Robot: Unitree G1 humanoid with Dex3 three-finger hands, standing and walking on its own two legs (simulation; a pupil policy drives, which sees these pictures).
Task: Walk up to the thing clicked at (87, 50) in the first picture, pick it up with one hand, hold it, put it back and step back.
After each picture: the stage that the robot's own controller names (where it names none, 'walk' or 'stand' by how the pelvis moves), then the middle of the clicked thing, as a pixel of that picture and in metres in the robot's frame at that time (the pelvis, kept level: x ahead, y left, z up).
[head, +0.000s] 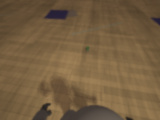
stand; (87, 49) +1.40 +0.06 -0.72
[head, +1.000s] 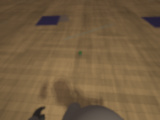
walk; (80, 54) +1.27 +0.27 -0.71
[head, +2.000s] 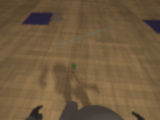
walk; (74, 67) +0.82 +0.27 -0.70
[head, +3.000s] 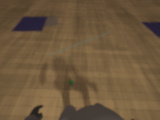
walk; (71, 83) +0.53 +0.22 -0.71
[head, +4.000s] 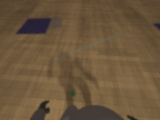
stand; (73, 93) +0.36 +0.18 -0.71
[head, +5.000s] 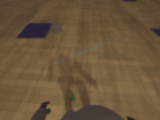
stand; (72, 99) +0.33 +0.18 -0.72
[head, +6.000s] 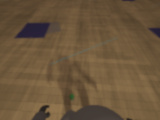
stand; (71, 97) +0.35 +0.20 -0.73
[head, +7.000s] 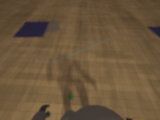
stand; (71, 97) +0.34 +0.21 -0.73
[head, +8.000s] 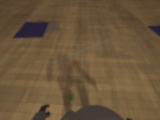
stand; (71, 97) +0.33 +0.21 -0.73
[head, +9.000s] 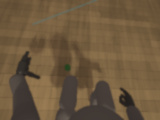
go down; (67, 68) +0.40 +0.21 -0.44
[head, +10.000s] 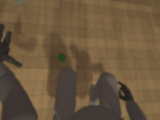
go down; (62, 58) +0.42 +0.24 -0.31
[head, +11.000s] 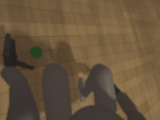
close in; (36, 53) +0.40 +0.28 -0.22
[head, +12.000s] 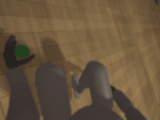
close; (22, 53) +0.40 +0.29 -0.22
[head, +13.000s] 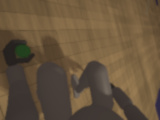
lift; (23, 52) +0.39 +0.29 -0.22
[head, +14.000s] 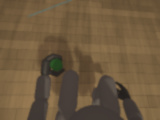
lift; (57, 66) +0.31 +0.23 -0.04
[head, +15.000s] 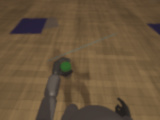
hold; (66, 70) +0.33 +0.17 +0.04
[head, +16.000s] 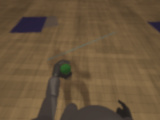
hold; (66, 72) +0.32 +0.17 +0.01
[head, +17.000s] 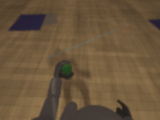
crouch; (67, 72) +0.33 +0.16 +0.00
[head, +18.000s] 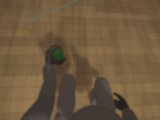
crouch; (59, 57) +0.41 +0.21 -0.08
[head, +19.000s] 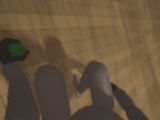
lower; (18, 51) +0.40 +0.30 -0.22
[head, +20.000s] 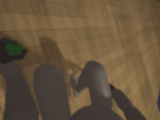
lower; (16, 50) +0.40 +0.31 -0.22
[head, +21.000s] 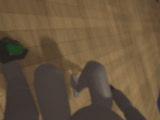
lower; (16, 50) +0.40 +0.31 -0.22
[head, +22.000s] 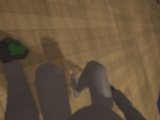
lower; (18, 50) +0.40 +0.31 -0.22
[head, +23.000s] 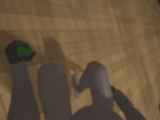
loosen; (25, 52) +0.39 +0.29 -0.22
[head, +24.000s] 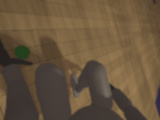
withdraw; (22, 53) +0.39 +0.28 -0.22
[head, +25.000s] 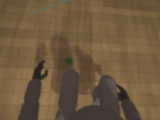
walk; (69, 62) +0.43 +0.21 -0.36
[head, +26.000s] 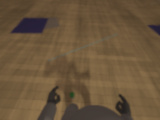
stand; (72, 95) +0.35 +0.16 -0.66
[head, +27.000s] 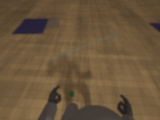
stand; (71, 94) +0.36 +0.19 -0.67
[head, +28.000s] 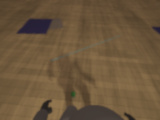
stand; (73, 94) +0.36 +0.17 -0.70
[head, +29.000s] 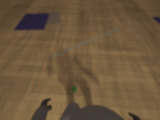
walk; (74, 89) +0.38 +0.17 -0.71
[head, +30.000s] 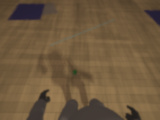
walk; (74, 73) +0.60 +0.17 -0.70
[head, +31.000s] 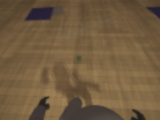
walk; (79, 59) +0.93 +0.22 -0.70
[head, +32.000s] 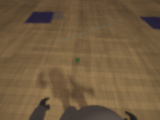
stand; (78, 60) +0.99 +0.21 -0.71
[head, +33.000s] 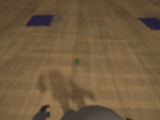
stand; (77, 62) +1.01 +0.21 -0.73
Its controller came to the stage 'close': yes
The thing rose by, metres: 0.72
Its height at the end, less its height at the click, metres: +0.00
